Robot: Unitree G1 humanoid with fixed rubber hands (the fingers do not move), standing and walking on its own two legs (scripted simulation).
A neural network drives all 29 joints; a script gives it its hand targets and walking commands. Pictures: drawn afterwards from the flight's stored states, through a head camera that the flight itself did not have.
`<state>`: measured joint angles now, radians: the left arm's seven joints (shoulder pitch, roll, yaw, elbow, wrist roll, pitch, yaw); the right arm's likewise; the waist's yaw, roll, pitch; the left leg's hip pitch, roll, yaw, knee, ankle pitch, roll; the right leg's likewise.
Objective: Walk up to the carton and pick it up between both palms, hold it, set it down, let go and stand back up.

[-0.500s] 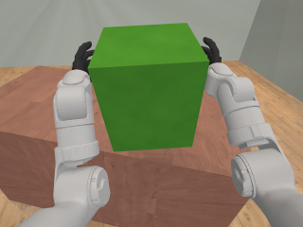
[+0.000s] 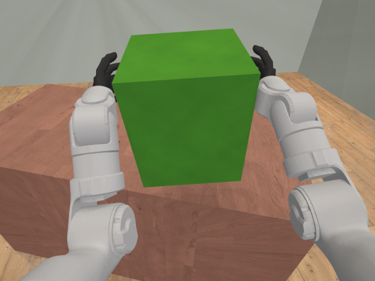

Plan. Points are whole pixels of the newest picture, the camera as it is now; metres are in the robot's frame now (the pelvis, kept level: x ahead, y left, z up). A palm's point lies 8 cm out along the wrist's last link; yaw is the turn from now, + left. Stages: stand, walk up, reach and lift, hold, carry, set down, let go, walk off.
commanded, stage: hold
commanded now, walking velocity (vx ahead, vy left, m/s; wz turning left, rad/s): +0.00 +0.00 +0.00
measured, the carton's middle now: (187, 109) +0.38 +0.01 +0.23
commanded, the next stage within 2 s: none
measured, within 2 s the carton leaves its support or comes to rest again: neither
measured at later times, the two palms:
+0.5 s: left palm (99, 96) +0.35 +0.17 +0.28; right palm (262, 84) +0.36 -0.13 +0.30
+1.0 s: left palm (99, 98) +0.35 +0.17 +0.28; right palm (260, 88) +0.36 -0.13 +0.29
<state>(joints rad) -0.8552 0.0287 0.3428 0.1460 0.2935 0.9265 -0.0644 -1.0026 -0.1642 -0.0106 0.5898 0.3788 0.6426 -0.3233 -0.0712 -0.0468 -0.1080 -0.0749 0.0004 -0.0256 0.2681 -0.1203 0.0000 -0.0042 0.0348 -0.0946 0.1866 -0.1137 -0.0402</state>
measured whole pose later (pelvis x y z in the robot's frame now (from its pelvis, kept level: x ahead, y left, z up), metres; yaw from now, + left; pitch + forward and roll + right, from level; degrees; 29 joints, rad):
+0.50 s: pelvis -0.01 +0.00 +0.00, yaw +0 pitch -4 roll -1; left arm -0.86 0.04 0.32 0.14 0.29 0.94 -0.05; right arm -1.02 -0.15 -0.05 0.59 0.36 0.65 -0.31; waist -0.07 -0.06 -0.11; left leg -0.11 0.00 -0.03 0.30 -0.12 0.00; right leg -0.03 0.04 -0.10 0.20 -0.11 -0.04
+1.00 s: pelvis -0.01 +0.00 +0.00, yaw +0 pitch -5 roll -1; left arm -0.84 0.03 0.33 0.11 0.30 0.94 -0.07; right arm -0.98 -0.14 -0.04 0.55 0.36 0.64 -0.33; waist -0.07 -0.06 -0.09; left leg -0.09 0.00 -0.03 0.29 -0.12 0.00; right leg -0.01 0.04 -0.10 0.19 -0.11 -0.04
